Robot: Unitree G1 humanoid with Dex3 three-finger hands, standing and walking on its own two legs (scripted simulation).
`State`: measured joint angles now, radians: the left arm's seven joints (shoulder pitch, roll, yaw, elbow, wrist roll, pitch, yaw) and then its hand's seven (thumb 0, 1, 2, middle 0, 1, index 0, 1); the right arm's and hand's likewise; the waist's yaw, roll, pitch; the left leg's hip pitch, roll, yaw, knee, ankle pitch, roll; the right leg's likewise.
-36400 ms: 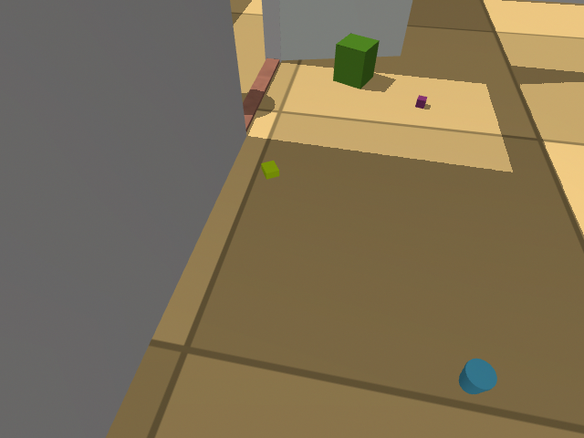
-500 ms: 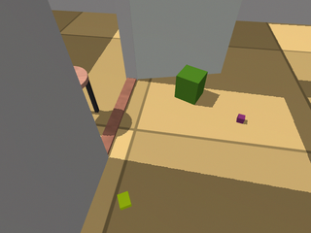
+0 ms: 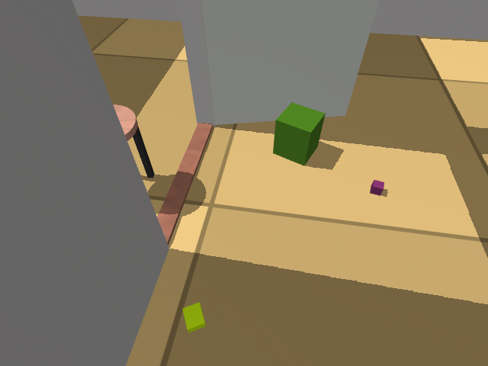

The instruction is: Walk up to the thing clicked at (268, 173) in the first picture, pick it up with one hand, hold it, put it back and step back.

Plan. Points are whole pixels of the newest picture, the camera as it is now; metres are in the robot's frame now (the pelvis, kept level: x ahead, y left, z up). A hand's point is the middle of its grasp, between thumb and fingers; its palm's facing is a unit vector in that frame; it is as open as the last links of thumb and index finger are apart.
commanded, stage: stand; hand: left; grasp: from above
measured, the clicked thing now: (194, 317) +0.44 +0.22 -0.76
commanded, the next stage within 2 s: step back in 0.52 s
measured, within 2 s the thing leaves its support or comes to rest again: neither
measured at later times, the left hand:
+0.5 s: hand out of the picture +0.06 +0.25 -0.16, palm faces +0.00 -0.94 -0.34, open 7.4 cm
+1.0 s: hand out of the picture +0.07 +0.30 -0.18, palm faces -0.02 -0.94 -0.35, open 7.4 cm
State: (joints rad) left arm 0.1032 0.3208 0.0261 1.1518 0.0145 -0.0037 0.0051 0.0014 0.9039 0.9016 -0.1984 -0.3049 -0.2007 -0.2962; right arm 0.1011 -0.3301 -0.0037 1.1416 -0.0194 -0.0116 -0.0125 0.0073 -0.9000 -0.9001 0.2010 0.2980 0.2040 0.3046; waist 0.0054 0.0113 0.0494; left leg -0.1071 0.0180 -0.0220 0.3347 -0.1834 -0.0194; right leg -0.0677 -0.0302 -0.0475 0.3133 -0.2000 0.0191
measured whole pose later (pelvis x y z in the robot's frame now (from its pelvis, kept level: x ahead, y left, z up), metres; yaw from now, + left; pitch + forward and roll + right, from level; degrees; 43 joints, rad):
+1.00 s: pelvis -0.07 +0.04 -0.02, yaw +0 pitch +0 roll -2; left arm 0.02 0.40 0.07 0.90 0.00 0.06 0.03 0.00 0.91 0.90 -0.20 -0.30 -0.20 -0.30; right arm 0.16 -0.34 -0.04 0.95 -0.04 0.03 -0.01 0.01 -0.90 -0.90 0.20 0.30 0.21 0.30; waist -0.03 -0.05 0.20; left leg -0.30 -0.03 -0.02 0.61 -0.31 0.06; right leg -0.47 0.12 0.15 1.09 -0.54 -0.02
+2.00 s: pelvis -0.33 +0.05 -0.02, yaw -6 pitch -2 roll -1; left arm 0.21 0.41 0.09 0.85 0.02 0.07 0.00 0.00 0.90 0.90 -0.20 -0.30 -0.20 -0.30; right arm 0.08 -0.37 -0.04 0.79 -0.03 0.01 -0.02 0.01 -0.90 -0.90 0.20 0.30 0.21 0.31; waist 0.03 -0.03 0.19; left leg -0.38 0.05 0.02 0.61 -0.20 0.01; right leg -0.29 0.04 0.10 0.86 -0.50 0.03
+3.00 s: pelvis -0.64 +0.00 -0.02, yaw -1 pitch -1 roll +1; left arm 0.22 0.37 0.07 0.89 0.05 0.01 0.00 0.00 0.90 0.90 -0.20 -0.31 -0.21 -0.30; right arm 0.20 -0.42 -0.05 0.89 -0.02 0.04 -0.01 0.01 -0.90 -0.90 0.20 0.30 0.20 0.30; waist 0.03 0.05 0.08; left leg -0.37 -0.05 -0.11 0.95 -0.48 -0.01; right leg -0.33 -0.02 0.00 0.64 -0.30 -0.02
